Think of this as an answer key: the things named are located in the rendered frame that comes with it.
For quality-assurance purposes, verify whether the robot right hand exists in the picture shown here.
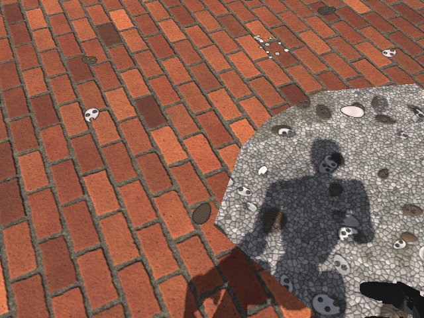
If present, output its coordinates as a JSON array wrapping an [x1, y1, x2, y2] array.
[[360, 282, 424, 318]]

